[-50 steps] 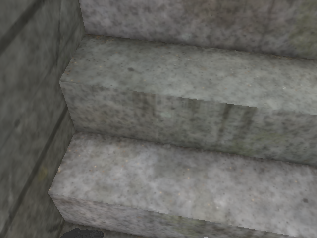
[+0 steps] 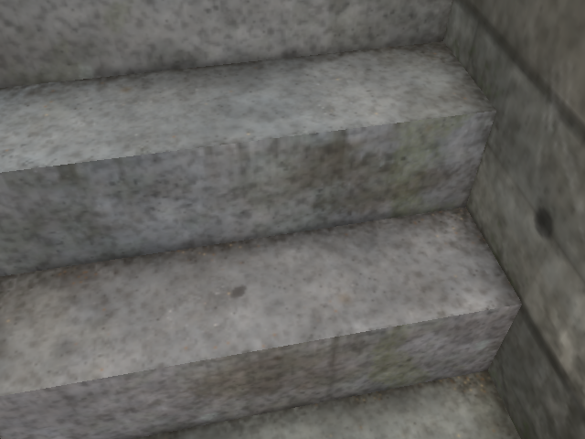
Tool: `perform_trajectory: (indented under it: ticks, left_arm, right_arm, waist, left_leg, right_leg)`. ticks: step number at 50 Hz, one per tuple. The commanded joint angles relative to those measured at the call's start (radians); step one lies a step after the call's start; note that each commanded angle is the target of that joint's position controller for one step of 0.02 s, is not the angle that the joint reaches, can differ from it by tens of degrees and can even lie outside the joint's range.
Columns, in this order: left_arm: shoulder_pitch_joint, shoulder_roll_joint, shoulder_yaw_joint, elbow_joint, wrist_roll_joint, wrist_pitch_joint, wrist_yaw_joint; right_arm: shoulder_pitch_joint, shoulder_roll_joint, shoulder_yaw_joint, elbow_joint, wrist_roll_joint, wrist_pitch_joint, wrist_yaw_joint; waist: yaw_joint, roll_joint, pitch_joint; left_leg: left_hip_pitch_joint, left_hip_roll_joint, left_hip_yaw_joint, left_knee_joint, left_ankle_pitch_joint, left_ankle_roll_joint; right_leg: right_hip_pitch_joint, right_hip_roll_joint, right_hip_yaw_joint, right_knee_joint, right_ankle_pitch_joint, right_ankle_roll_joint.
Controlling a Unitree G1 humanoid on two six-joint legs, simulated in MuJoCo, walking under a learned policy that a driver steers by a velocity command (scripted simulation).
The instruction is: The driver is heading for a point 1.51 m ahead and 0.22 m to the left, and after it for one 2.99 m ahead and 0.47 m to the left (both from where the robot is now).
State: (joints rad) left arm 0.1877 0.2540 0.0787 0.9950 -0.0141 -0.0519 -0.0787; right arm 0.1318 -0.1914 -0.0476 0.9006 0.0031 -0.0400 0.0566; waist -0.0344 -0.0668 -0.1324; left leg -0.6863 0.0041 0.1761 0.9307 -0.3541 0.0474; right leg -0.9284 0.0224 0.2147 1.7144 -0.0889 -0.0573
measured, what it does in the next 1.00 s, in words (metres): climbs: right foot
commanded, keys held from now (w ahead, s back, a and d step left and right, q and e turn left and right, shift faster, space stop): no key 1.00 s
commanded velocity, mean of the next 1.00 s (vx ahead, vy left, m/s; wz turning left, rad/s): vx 0.01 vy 0.00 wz -0.06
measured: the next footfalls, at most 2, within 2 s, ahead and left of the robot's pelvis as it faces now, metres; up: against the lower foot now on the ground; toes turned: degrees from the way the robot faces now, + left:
right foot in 0.18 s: +0.17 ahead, -0.13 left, +0.00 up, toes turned -4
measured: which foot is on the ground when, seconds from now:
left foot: down 0.00-1.00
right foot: up 0.00-0.16, down 0.18-1.00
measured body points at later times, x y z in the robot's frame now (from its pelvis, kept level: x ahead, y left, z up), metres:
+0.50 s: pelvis +0.09 -0.02 +0.05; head +0.09 -0.02 +0.50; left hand +0.23 +0.19 -0.08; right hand +0.15 -0.24 -0.09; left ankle +0.07 +0.10 -0.67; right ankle +0.13 -0.13 -0.67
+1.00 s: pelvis +0.13 -0.02 +0.06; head +0.13 -0.02 +0.51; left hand +0.22 +0.19 -0.09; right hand +0.08 -0.20 -0.10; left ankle +0.07 +0.11 -0.67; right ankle +0.13 -0.13 -0.67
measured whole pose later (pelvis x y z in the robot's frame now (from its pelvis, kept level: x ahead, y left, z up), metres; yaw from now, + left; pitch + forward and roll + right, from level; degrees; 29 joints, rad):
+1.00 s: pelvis +0.13 -0.02 +0.06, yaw -2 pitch +1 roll +0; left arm 0.16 0.18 0.01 1.05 0.00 -0.02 -0.12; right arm 0.42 -0.09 0.01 1.08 0.02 -0.04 0.14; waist -0.01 -0.02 -0.03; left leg -0.15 0.06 0.11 0.49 -0.35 -0.02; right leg -0.28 0.00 -0.04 0.54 -0.28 -0.03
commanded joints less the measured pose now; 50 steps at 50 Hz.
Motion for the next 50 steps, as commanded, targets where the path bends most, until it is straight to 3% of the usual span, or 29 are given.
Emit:
perform_trajectory:
  ticks: [1, 2, 3, 4, 5, 6, 7, 8, 9, 10, 11, 12, 13, 14, 15, 16, 18, 19, 21, 25, 27, 31, 33, 35, 37, 39, 40, 50]
  left_arm:
    - [0.064, -0.072, -0.047, -0.040, 0.003, 0.009, 0.012]
    - [0.019, -0.056, -0.050, -0.051, 0.002, 0.010, 0.010]
    - [0.018, 0.005, -0.035, -0.061, -0.002, 0.010, -0.001]
    - [-0.032, 0.039, -0.028, -0.094, -0.017, 0.003, -0.017]
    - [-0.002, 0.042, -0.019, -0.062, -0.015, -0.010, -0.034]
    - [0.031, 0.017, -0.018, -0.041, 0.017, -0.031, -0.037]
    - [0.050, 0.001, -0.021, -0.038, 0.027, -0.031, -0.030]
    - [0.028, 0.002, -0.027, -0.046, 0.034, -0.029, -0.029]
    - [-0.020, 0.016, -0.032, -0.063, 0.037, -0.027, -0.031]
    - [-0.070, 0.023, -0.039, -0.093, 0.026, -0.020, -0.028]
    - [-0.124, 0.039, -0.040, -0.123, -0.014, -0.009, -0.029]
    - [-0.176, 0.047, -0.028, -0.125, -0.035, -0.006, -0.025]
    - [-0.173, 0.017, -0.037, -0.117, -0.024, -0.006, -0.020]
    - [-0.183, 0.029, -0.032, -0.111, -0.011, -0.009, -0.014]
    - [-0.183, 0.043, -0.029, -0.109, -0.007, -0.009, -0.015]
    - [-0.162, 0.044, -0.036, -0.086, -0.002, 0.000, -0.005]
    - [-0.158, 0.019, -0.042, -0.065, 0.001, 0.004, 0.000]
    - [-0.167, -0.004, -0.049, -0.062, 0.012, -0.001, -0.006]
    - [-0.146, -0.021, -0.056, -0.042, 0.025, 0.000, -0.009]
    - [-0.159, -0.021, -0.062, -0.025, 0.026, 0.006, -0.008]
    - [-0.159, -0.016, -0.063, -0.032, 0.014, 0.008, -0.009]
    - [-0.152, -0.003, -0.062, -0.033, 0.014, 0.012, -0.011]
    - [-0.135, 0.023, -0.055, -0.028, 0.010, 0.014, -0.011]
    - [-0.135, 0.013, -0.058, -0.025, 0.011, 0.018, -0.013]
    - [-0.121, 0.029, -0.053, -0.018, 0.012, 0.015, -0.016]
    - [-0.106, 0.019, -0.054, -0.008, 0.013, 0.020, -0.026]
    - [-0.092, 0.003, -0.056, -0.002, 0.009, 0.015, -0.037]
    - [-0.011, -0.007, -0.056, 0.027, 0.010, 0.030, -0.038]
  right_arm:
    - [-0.222, 0.055, 0.032, -0.077, -0.010, -0.069, -0.017]
    - [-0.156, 0.010, 0.016, -0.054, -0.022, -0.068, -0.015]
    - [-0.178, -0.046, 0.009, -0.075, 0.010, -0.081, 0.003]
    - [-0.189, -0.073, 0.009, -0.077, 0.034, -0.073, 0.025]
    - [-0.202, -0.089, 0.007, -0.071, 0.045, -0.072, 0.047]
    - [-0.163, -0.073, 0.018, -0.034, 0.031, -0.067, 0.064]
    - [-0.180, -0.050, 0.032, -0.024, 0.001, -0.059, 0.082]
    - [-0.183, -0.022, 0.041, -0.029, 0.017, -0.057, 0.106]
    - [-0.118, 0.017, 0.045, 0.000, 0.044, -0.046, 0.123]
    - [0.042, 0.016, 0.031, 0.055, 0.046, -0.031, 0.125]
    - [0.189, 0.023, 0.030, 0.092, 0.021, -0.042, 0.102]
    - [0.127, 0.013, 0.036, 0.072, 0.008, -0.061, 0.097]
    - [0.045, 0.011, 0.034, 0.049, -0.006, -0.066, 0.087]
    - [0.056, -0.004, 0.027, 0.063, -0.007, -0.070, 0.077]
    - [0.082, -0.003, 0.023, 0.086, -0.001, -0.070, 0.074]
    - [0.083, 0.024, 0.028, 0.085, 0.006, -0.063, 0.074]
    - [0.100, 0.057, 0.037, 0.087, 0.008, -0.058, 0.076]
    - [0.118, 0.054, 0.032, 0.099, 0.011, -0.058, 0.082]
    - [0.143, 0.063, 0.028, 0.105, 0.010, -0.056, 0.082]
    - [0.188, 0.072, 0.026, 0.112, 0.008, -0.042, 0.084]
    - [0.198, 0.043, 0.017, 0.099, 0.005, -0.046, 0.077]
    - [0.233, 0.043, 0.021, 0.113, 0.015, -0.046, 0.070]
    - [0.241, 0.028, 0.021, 0.114, 0.017, -0.050, 0.069]
    - [0.262, 0.030, 0.026, 0.121, 0.014, -0.044, 0.073]
    - [0.279, 0.030, 0.029, 0.127, 0.013, -0.035, 0.079]
    - [0.300, 0.032, 0.036, 0.136, 0.012, -0.029, 0.084]
    - [0.311, 0.004, 0.030, 0.138, 0.009, -0.024, 0.082]
    - [0.398, 0.046, 0.047, 0.175, 0.015, -0.006, 0.085]
  waist:
    - [0.109, -0.039, -0.031]
    - [0.073, 0.039, -0.033]
    - [0.089, 0.086, 0.010]
    - [0.083, 0.111, 0.022]
    - [0.091, 0.106, 0.064]
    - [0.110, 0.131, 0.126]
    - [0.137, 0.122, 0.149]
    - [0.146, 0.080, 0.180]
    - [0.109, 0.035, 0.187]
    - [0.023, 0.016, 0.143]
    - [-0.056, -0.063, 0.053]
    - [-0.019, -0.026, 0.171]
    - [0.002, 0.014, 0.193]
    - [0.014, 0.025, 0.165]
    - [0.026, 0.032, 0.144]
    - [0.032, 0.076, 0.144]
    - [0.032, 0.052, 0.119]
    - [0.037, 0.092, 0.127]
    - [0.037, 0.074, 0.114]
    - [0.033, 0.072, 0.104]
    - [0.033, 0.067, 0.068]
    - [0.039, 0.073, 0.095]
    - [0.043, 0.076, 0.101]
    - [0.040, 0.085, 0.101]
    - [0.039, 0.087, 0.087]
    - [0.035, 0.086, 0.095]
    - [0.033, 0.084, 0.094]
    - [0.026, 0.078, 0.132]
  left_leg:
    - [0.062, 0.106, -0.159, -0.425, 0.053, 0.056]
    - [0.112, 0.110, -0.154, -0.447, 0.030, 0.059]
    - [0.119, 0.084, -0.098, -0.519, -0.061, 0.020]
    - [0.094, 0.087, -0.110, -0.572, -0.126, -0.007]
    - [0.059, 0.065, -0.079, -0.551, -0.197, -0.008]
    - [0.028, 0.115, -0.127, -0.528, -0.225, -0.001]
    - [0.038, 0.141, -0.130, -0.494, -0.210, 0.014]
    - [0.128, 0.155, -0.138, -0.447, -0.172, 0.036]
    - [0.224, 0.155, -0.154, -0.385, -0.152, 0.057]
    - [0.307, 0.146, -0.170, -0.306, -0.132, 0.072]
    - [0.377, 0.083, -0.138, -0.291, -0.121, -0.002]
    - [0.404, 0.056, -0.081, -0.296, -0.086, -0.045]
    - [0.432, 0.045, -0.076, -0.302, -0.091, -0.049]
    - [0.425, 0.049, -0.078, -0.313, -0.077, -0.047]
    - [0.404, 0.051, -0.091, -0.332, -0.053, -0.046]
    - [0.433, 0.051, -0.094, -0.353, -0.030, -0.038]
    - [0.481, 0.062, -0.110, -0.395, 0.033, -0.020]
    - [0.485, 0.065, -0.120, -0.415, 0.058, -0.013]
    - [0.538, 0.076, -0.135, -0.436, 0.107, 0.006]
    - [0.564, 0.077, -0.139, -0.460, 0.179, 0.004]
    - [0.554, 0.078, -0.133, -0.464, 0.191, -0.013]
    - [0.512, 0.079, -0.130, -0.463, 0.215, -0.011]
    - [0.521, 0.080, -0.138, -0.470, 0.225, -0.012]
    - [0.525, 0.080, -0.138, -0.476, 0.253, -0.009]
    - [0.532, 0.075, -0.138, -0.485, 0.262, -0.012]
    - [0.531, 0.074, -0.138, -0.491, 0.292, -0.008]
    - [0.520, 0.075, -0.134, -0.489, 0.284, -0.007]
    - [0.520, 0.072, -0.132, -0.507, 0.239, -0.008]
  right_leg:
    - [0.056, -0.085, -0.105, -0.187, -0.121, 0.081]
    - [0.067, -0.088, -0.131, -0.216, -0.135, 0.092]
    - [0.153, -0.099, -0.205, -0.418, -0.287, 0.109]
    - [0.359, -0.100, -0.235, -0.645, -0.393, 0.135]
    - [0.512, -0.068, -0.291, -0.769, -0.272, 0.153]
    - [0.636, -0.068, -0.250, -0.744, -0.119, 0.151]
    - [0.663, -0.084, -0.196, -0.772, -0.014, 0.122]
    - [0.615, -0.094, -0.186, -0.937, 0.023, 0.099]
    - [0.574, -0.087, -0.203, -1.121, -0.002, 0.071]
    - [0.588, -0.079, -0.172, -1.231, -0.109, 0.041]
    - [0.614, -0.090, -0.139, -1.215, -0.246, -0.012]
    - [0.402, -0.116, -0.066, -1.278, -0.458, -0.046]
    - [0.367, -0.112, -0.038, -1.325, -0.463, -0.041]
    - [0.431, -0.118, -0.033, -1.318, -0.412, -0.040]
    - [0.496, -0.117, -0.031, -1.313, -0.383, -0.035]
    - [0.509, -0.118, -0.020, -1.322, -0.359, -0.036]
    - [0.553, -0.082, -0.102, -1.289, -0.234, -0.013]
    - [0.561, -0.075, -0.126, -1.256, -0.158, -0.002]
    - [0.547, -0.071, -0.157, -1.246, -0.086, -0.018]
    - [0.579, -0.070, -0.170, -1.241, -0.001, -0.029]
    - [0.628, -0.073, -0.153, -1.230, 0.042, -0.028]
    - [0.652, -0.075, -0.149, -1.220, 0.109, -0.034]
    - [0.643, -0.076, -0.155, -1.228, 0.108, -0.034]
    - [0.644, -0.069, -0.161, -1.228, 0.103, -0.031]
    - [0.651, -0.070, -0.171, -1.228, 0.111, -0.030]
    - [0.658, -0.068, -0.174, -1.230, 0.126, -0.031]
    - [0.671, -0.071, -0.168, -1.227, 0.154, -0.030]
    - [0.652, -0.073, -0.185, -1.255, 0.105, -0.020]
Keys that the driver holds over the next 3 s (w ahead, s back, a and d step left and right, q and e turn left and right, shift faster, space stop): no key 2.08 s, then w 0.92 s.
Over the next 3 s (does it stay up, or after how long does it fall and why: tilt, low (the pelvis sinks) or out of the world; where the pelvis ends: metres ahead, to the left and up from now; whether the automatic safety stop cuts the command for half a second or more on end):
stays up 0.23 0.03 0.19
